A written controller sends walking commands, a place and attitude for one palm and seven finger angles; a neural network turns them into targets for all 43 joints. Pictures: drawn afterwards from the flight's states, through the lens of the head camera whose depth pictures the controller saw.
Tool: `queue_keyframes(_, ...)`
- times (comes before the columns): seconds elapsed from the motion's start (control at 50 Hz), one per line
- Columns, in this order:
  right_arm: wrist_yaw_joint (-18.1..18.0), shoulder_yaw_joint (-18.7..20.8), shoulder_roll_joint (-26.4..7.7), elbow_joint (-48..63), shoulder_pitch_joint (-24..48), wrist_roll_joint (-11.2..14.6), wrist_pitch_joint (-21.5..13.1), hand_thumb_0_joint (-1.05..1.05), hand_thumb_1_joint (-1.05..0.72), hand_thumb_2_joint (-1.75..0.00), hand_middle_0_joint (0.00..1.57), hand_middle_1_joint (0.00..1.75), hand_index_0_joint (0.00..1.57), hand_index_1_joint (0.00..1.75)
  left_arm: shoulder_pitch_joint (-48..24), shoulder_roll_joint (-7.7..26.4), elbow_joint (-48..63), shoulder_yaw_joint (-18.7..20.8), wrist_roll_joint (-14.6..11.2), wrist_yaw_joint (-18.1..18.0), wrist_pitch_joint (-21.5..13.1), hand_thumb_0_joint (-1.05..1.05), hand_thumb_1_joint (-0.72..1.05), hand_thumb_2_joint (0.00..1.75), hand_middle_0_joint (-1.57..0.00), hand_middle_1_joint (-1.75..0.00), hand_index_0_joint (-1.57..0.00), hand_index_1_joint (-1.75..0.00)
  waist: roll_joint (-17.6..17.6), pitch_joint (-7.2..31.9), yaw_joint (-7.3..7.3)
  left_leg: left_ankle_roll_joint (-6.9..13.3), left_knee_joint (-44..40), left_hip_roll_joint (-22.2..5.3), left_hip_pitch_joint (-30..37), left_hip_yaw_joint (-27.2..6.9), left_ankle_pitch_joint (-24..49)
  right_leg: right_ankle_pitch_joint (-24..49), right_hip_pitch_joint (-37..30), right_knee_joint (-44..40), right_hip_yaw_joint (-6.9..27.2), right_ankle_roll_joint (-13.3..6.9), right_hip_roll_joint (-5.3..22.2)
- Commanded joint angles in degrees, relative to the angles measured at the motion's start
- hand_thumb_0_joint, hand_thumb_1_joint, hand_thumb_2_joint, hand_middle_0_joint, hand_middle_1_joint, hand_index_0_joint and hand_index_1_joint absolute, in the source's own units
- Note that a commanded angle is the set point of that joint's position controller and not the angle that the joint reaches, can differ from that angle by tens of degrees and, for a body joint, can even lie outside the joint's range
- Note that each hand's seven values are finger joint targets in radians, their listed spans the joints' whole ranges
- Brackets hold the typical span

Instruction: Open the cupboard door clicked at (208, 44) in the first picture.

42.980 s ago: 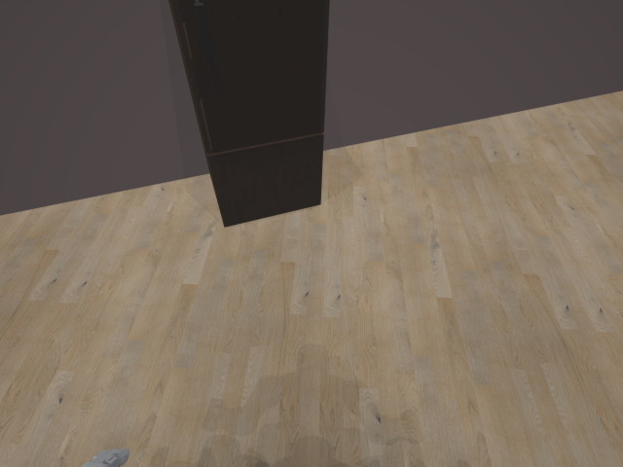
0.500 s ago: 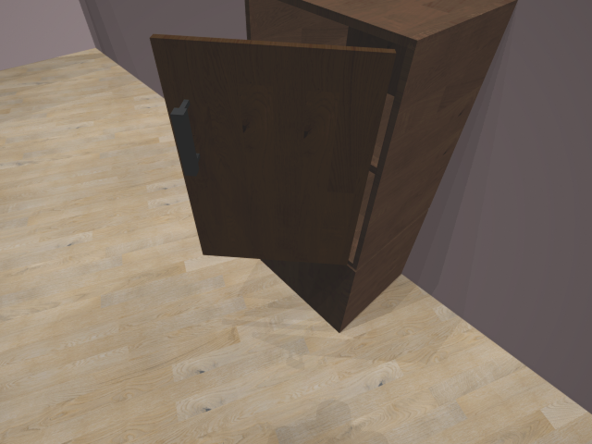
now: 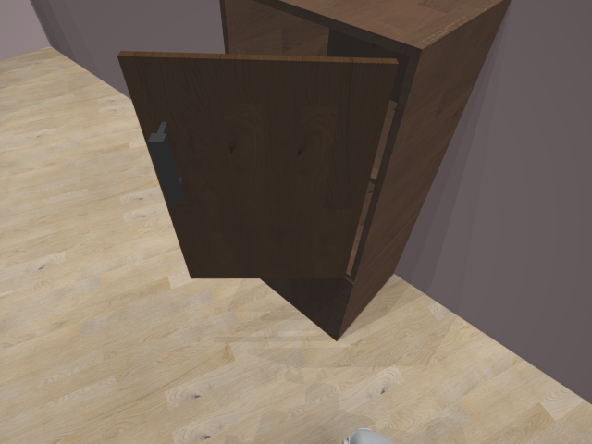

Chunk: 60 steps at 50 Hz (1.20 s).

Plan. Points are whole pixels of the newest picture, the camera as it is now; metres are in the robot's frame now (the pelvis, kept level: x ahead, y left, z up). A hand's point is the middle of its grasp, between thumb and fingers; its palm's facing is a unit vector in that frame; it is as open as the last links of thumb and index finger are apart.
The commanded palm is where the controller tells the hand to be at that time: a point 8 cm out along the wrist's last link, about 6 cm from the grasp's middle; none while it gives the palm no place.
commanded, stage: come to a stop and stand still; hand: left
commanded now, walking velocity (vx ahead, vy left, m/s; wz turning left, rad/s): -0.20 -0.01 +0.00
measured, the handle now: (169, 164) +0.55 +0.24 +0.06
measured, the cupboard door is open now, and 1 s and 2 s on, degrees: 43 43 43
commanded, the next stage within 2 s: look again from close up in 1.46 s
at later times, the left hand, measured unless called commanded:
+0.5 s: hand out of the picture +0.05 +0.22 -0.20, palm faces +0.11 -0.97 -0.21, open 7.3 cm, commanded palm none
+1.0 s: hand out of the picture +0.01 +0.18 -0.18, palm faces +0.03 -0.98 -0.20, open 7.3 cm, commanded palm none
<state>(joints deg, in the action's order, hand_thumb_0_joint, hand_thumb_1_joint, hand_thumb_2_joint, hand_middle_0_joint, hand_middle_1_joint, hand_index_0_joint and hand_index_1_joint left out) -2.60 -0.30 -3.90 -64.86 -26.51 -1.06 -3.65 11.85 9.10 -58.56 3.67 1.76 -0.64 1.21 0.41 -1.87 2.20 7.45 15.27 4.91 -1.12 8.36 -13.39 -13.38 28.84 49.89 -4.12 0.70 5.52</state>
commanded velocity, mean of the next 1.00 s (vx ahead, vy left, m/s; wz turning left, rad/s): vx -0.01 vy -0.04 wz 0.00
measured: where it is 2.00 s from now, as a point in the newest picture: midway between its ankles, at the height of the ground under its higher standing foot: outside the picture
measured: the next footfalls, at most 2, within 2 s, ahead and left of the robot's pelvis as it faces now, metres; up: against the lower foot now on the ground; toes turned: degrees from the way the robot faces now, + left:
right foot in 0.18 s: +0.15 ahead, -0.13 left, +0.00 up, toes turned -4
left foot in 0.50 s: +0.03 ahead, +0.12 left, +0.00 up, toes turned +3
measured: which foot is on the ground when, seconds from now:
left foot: down 0.00-0.20, up 0.22-0.48, down 0.50-1.00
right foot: up 0.00-0.16, down 0.18-0.50, up 0.52-0.96, down 0.98-1.00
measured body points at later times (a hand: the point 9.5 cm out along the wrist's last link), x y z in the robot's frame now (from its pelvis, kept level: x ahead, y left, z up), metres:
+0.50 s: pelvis +0.00 +0.02 -0.03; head +0.02 +0.04 +0.42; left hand +0.05 +0.27 -0.19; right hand +0.08 -0.22 -0.16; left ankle +0.00 +0.14 -0.75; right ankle +0.11 -0.13 -0.74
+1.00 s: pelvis -0.03 +0.00 -0.01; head +0.00 +0.00 +0.44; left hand +0.01 +0.23 -0.17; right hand -0.07 -0.23 -0.16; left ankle +0.00 +0.14 -0.74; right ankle -0.03 -0.13 -0.75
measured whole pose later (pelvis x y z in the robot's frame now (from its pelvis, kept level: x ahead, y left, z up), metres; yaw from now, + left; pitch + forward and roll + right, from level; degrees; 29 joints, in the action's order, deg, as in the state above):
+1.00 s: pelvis -0.03 +0.00 -0.01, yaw +1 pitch +0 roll +0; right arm -2.3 2.1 -8.8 -63.1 -20.8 -1.0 1.3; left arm 14.3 9.6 -59.1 2.7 1.3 -0.9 1.1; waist 0.4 -1.9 1.6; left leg -1.4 30.0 -3.2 -16.8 2.2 -14.5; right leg -15.1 11.6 26.2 -0.7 0.5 1.7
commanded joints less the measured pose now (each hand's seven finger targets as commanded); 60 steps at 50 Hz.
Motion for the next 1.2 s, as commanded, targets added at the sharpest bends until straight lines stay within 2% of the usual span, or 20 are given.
queue_keyframes(0.0, -0.7, 1.5, -7.2, -0.4, -6.0, -0.6, 0.1, 0.00, -0.90, -0.90, 0.20, 0.30, 0.20, 0.30, -2.8, -0.1, 4.4, -0.8, -0.6, -0.4, -1.0, 0.00, 0.90, 0.90, -0.20, -0.30, -0.20, -0.30, -3.1, -4.6, -0.33, 0.4, -0.2, -18.1, 1.3, -11.0, 41.0, 0.2, 3.0, -7.1, -1.3, -0.8, -0.8)
queue_keyframes(0.12, -0.6, 2.9, -8.8, 1.4, -1.6, 0.6, 2.0, 0.00, -0.90, -0.90, 0.20, 0.30, 0.20, 0.30, 6.6, 2.8, 2.9, -0.5, -0.4, -2.4, -1.1, 0.00, 0.90, 0.90, -0.20, -0.30, -0.20, -0.30, -4.5, -1.6, -5.05, -5.2, 13.7, -15.2, -5.0, -8.2, 50.8, 11.9, -15.9, -20.6, -1.6, -2.0, -3.1)
queue_keyframes(0.16, -0.3, 3.9, -7.6, 2.8, -2.6, 0.9, 2.8, 0.00, -0.90, -0.90, 0.20, 0.30, 0.20, 0.30, 11.5, 7.3, 2.1, 0.7, -0.3, -2.9, -1.9, 0.00, 0.90, 0.90, -0.20, -0.30, -0.20, -0.30, 3.0, 4.0, -5.34, -8.1, 29.7, -7.4, -16.2, -4.9, 21.8, 48.8, -27.6, -18.2, 12.6, -9.4, 10.0)
queue_keyframes(0.18, -0.3, 4.1, -6.2, 3.7, -3.3, 1.0, 3.3, 0.00, -0.90, -0.90, 0.20, 0.30, 0.20, 0.30, 12.2, 9.3, 2.0, 1.1, -0.6, -2.9, -2.3, 0.00, 0.90, 0.90, -0.20, -0.30, -0.20, -0.30, 5.6, 7.6, -4.59, -9.3, 41.2, -2.4, -20.4, -4.2, -17.4, 63.2, -30.2, -22.1, 18.6, -16.9, 19.8)
queue_keyframes(0.2, -0.6, 4.2, -6.3, 5.3, -1.7, 0.7, 4.0, 0.00, -0.90, -0.90, 0.20, 0.30, 0.20, 0.30, 10.2, 9.7, 3.3, 1.3, -0.6, -3.2, -2.4, 0.00, 0.90, 0.90, -0.20, -0.30, -0.20, -0.30, 3.9, 5.5, -3.82, -7.8, 46.0, -3.4, -21.3, -8.9, -23.2, 63.1, -25.3, -24.6, 18.1, -18.8, 22.2)
queue_keyframes(0.28, 0.6, 4.6, -5.2, 6.5, 2.8, 0.0, 6.6, 0.00, -0.90, -0.90, 0.20, 0.30, 0.20, 0.30, 1.1, 6.6, 5.9, 1.2, -0.2, -3.5, -1.6, 0.00, 0.90, 0.90, -0.20, -0.30, -0.20, -0.30, 6.7, 2.6, -1.17, -9.2, 50.5, -6.8, -20.9, -10.2, -16.2, 32.7, -11.6, -30.2, 11.4, -14.7, 15.5)
queue_keyframes(0.42, 1.8, 4.5, -6.3, 8.3, 1.1, 0.1, 5.2, 0.00, -0.90, -0.90, 0.20, 0.30, 0.20, 0.30, -1.9, 10.1, 8.2, 2.2, 0.6, -2.0, 0.2, 0.00, 0.90, 0.90, -0.20, -0.30, -0.20, -0.30, 9.1, 5.0, -0.01, -8.8, 22.9, -5.7, -8.9, -4.0, -7.7, -5.1, -4.0, -29.9, 9.9, -7.9, 9.1)
queue_keyframes(0.44, 1.8, 4.3, -7.1, 7.8, -0.9, 0.2, 4.8, 0.00, -0.90, -0.90, 0.20, 0.30, 0.20, 0.30, -1.9, 9.5, 8.3, 1.9, 0.2, -1.7, 0.6, 0.00, 0.90, 0.90, -0.20, -0.30, -0.20, -0.30, 6.4, 5.0, 1.05, -8.7, 14.7, -5.6, -3.6, -4.5, -4.2, -12.0, -0.4, -26.9, 8.5, -5.4, 6.9)
queue_keyframes(0.46, 1.7, 4.8, -10.4, 8.2, -0.9, -0.2, 4.2, 0.00, -0.90, -0.90, 0.20, 0.30, 0.20, 0.30, -1.0, 6.8, 8.7, 1.2, -0.4, -1.3, 1.1, 0.00, 0.90, 0.90, -0.20, -0.30, -0.20, -0.30, -5.2, 2.8, 1.11, -7.2, 5.4, -10.5, -6.0, -13.8, -11.1, -16.8, 2.9, -17.8, 4.9, -2.3, 1.6)
queue_keyframes(0.48, 1.4, 5.5, -15.2, 10.1, 2.6, -1.1, 3.7, 0.00, -0.90, -0.90, 0.20, 0.30, 0.20, 0.30, -0.7, 3.2, 9.3, 0.6, -1.1, -1.1, 1.3, 0.00, 0.90, 0.90, -0.20, -0.30, -0.20, -0.30, -21.0, -1.8, 0.86, -3.4, -6.5, -22.5, -16.3, -30.2, -21.7, -16.8, 4.9, -5.6, 0.4, 1.1, -4.6)
queue_keyframes(0.5, 1.1, 5.3, -16.8, 12.5, 9.0, -1.2, 3.7, 0.00, -0.90, -0.90, 0.20, 0.30, 0.20, 0.30, -1.4, 5.0, 9.3, 0.7, -0.8, -0.9, 1.2, 0.00, 0.90, 0.90, -0.20, -0.30, -0.20, -0.30, -17.1, -5.2, -0.88, 0.3, -10.1, -26.3, -25.9, -32.9, -24.5, -12.6, 0.1, -1.9, 6.3, 0.5, -2.3)
queue_keyframes(0.56, 0.3, 4.0, -13.9, 12.4, 14.1, -1.3, 2.9, 0.00, -0.90, -0.90, 0.20, 0.30, 0.20, 0.30, 4.5, 4.4, 4.6, 0.9, -0.1, 0.1, 1.2, 0.00, 0.90, 0.90, -0.20, -0.30, -0.20, -0.30, -6.0, -4.3, -3.66, -1.0, -7.1, -20.7, -21.8, -24.7, -18.7, -4.6, -0.6, 7.4, 7.3, 0.5, -4.0)
queue_keyframes(0.6, -0.1, 4.1, -13.9, 11.6, 11.6, -0.9, 2.6, 0.00, -0.90, -0.90, 0.20, 0.30, 0.20, 0.30, 6.3, 4.6, 3.2, 0.8, 0.0, 0.7, 0.9, 0.00, 0.90, 0.90, -0.20, -0.30, -0.20, -0.30, -4.4, -3.6, -2.74, -1.0, -6.2, -19.6, -14.3, -21.5, -13.4, -2.8, 3.7, 9.1, 6.2, 1.1, -4.3)
queue_keyframes(0.72, -1.1, 4.6, -14.4, 7.6, 2.8, -0.9, 2.3, 0.00, -0.90, -0.90, 0.20, 0.30, 0.20, 0.30, 2.9, 5.4, 4.8, 0.7, 0.0, 1.3, 1.0, 0.00, 0.90, 0.90, -0.20, -0.30, -0.20, -0.30, -6.9, -0.7, 0.82, 1.2, -3.6, -22.9, -1.4, -21.5, 4.3, -6.0, 6.3, 4.0, 6.3, 1.9, -2.8)
queue_keyframes(0.84, -0.7, 4.7, -15.2, 6.1, 4.4, -1.1, 2.9, 0.00, -0.90, -0.90, 0.20, 0.30, 0.20, 0.30, 4.4, 2.7, 3.5, -0.4, -0.7, 1.1, 0.9, 0.00, 0.90, 0.90, -0.20, -0.30, -0.20, -0.30, -11.6, 2.0, 0.01, 0.7, -0.9, -20.8, -7.2, -18.4, 8.6, -10.8, -8.4, -12.1, 2.2, 0.9, -3.9)
queue_keyframes(0.9, -0.2, 4.4, -14.0, 4.9, 5.5, -0.4, 3.3, 0.00, -0.90, -0.90, 0.20, 0.30, 0.20, 0.30, 9.7, 3.1, 0.7, -0.5, -0.8, 0.4, -0.1, 0.00, 0.90, 0.90, -0.20, -0.30, -0.20, -0.30, -7.3, 3.1, -2.77, -3.1, 5.2, -16.4, -14.7, -15.3, 4.7, 1.6, -22.1, -27.9, 0.7, 0.6, -5.0)
queue_keyframes(0.96, 0.5, 2.6, -7.3, 5.9, 6.9, 0.0, 4.0, 0.00, -0.90, -0.90, 0.20, 0.30, 0.20, 0.30, 9.1, 9.3, -0.1, -0.2, -0.9, -0.9, -1.3, 0.00, 0.90, 0.90, -0.20, -0.30, -0.20, -0.30, 12.0, 0.3, -2.94, -8.7, 18.1, -8.1, -22.8, -5.8, -12.5, -3.2, -20.7, -38.5, 17.5, -6.5, 11.9)
queue_keyframes(1.04, 0.8, 2.3, -6.8, 1.8, 3.4, -0.3, 3.9, 0.00, -0.90, -0.90, 0.20, 0.30, 0.20, 0.30, 3.2, 5.4, -0.9, -1.4, -1.2, -1.0, -2.2, 0.00, 0.90, 0.90, -0.20, -0.30, -0.20, -0.30, 7.5, -1.7, 0.09, -8.5, 14.9, -9.2, -12.6, -7.2, 2.7, 6.3, -13.3, -32.5, 9.8, -6.4, 4.8)
queue_keyframes(1.1, 0.4, 2.1, -8.2, 0.3, 3.3, 0.0, 3.1, 0.00, -0.90, -0.90, 0.20, 0.30, 0.20, 0.30, 5.1, 3.2, -2.0, -2.2, -1.7, -1.0, -1.8, 0.00, 0.90, 0.90, -0.20, -0.30, -0.20, -0.30, 0.7, -3.1, -1.50, -8.0, 7.3, -11.8, -10.7, -9.8, 11.3, 6.6, -15.1, -29.2, 5.5, -2.7, -0.4)
queue_keyframes(1.18, 0.3, 1.8, -8.0, 0.2, 5.6, 0.2, 3.5, 0.00, -0.90, -0.90, 0.20, 0.30, 0.20, 0.30, 6.5, 4.3, -3.2, -2.1, -1.5, -1.1, -1.5, 0.00, 0.90, 0.90, -0.20, -0.30, -0.20, -0.30, -2.0, -5.6, -2.21, -8.3, 5.7, -11.2, -12.2, -9.2, 7.4, 3.6, -16.2, -31.2, 6.6, -2.1, -0.2)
